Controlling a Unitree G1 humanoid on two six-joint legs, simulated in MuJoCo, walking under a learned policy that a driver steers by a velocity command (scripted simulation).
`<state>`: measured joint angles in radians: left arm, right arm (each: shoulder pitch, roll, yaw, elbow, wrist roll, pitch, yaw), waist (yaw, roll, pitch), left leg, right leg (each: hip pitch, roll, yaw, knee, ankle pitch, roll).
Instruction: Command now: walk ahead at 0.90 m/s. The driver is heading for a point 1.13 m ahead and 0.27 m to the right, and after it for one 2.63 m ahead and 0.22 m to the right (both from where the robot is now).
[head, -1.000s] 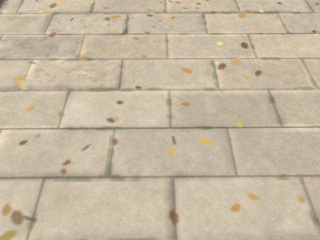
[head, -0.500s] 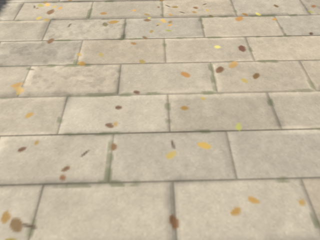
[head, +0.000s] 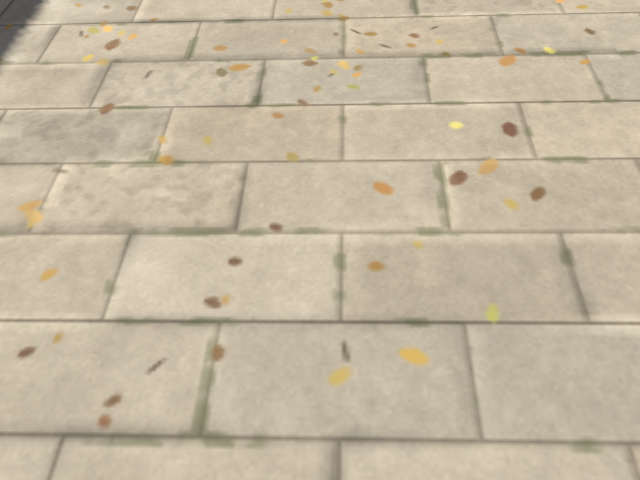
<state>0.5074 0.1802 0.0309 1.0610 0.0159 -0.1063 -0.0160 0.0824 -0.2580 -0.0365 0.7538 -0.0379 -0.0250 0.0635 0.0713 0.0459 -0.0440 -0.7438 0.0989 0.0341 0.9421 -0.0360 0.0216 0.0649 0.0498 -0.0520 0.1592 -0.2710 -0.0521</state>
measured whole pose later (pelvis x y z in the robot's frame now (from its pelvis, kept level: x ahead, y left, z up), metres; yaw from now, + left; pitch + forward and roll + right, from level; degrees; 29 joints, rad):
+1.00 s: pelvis +0.94 -0.01 -0.01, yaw -19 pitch +2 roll +0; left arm 0.51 0.28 0.08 0.96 -0.01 -0.08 -0.02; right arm -0.07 -0.24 0.03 0.64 -0.04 -0.08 0.03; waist 0.13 0.00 0.04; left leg -0.71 0.11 -0.06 0.64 0.05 -0.03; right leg 0.09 0.16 0.20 0.23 -0.32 -0.15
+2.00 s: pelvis +1.81 -0.37 -0.05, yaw -10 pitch +0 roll -1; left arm 0.34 0.26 0.03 0.85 0.03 -0.06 0.01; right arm 0.16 -0.32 -0.06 0.75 -0.02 -0.01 0.04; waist -0.02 0.01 0.05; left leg -0.54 -0.12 0.13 0.78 -0.27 0.21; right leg -0.03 -0.05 -0.11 1.25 -0.37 0.02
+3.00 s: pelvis +2.64 -0.25 -0.02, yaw +44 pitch +0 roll +1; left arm 0.25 0.23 0.00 0.71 0.03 -0.06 0.00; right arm 0.31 -0.31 -0.05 0.79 -0.03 -0.02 0.00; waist 0.02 0.00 0.05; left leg -0.26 -0.20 0.08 0.54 -0.26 0.20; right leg -0.48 -0.12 0.05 1.37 -0.32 0.01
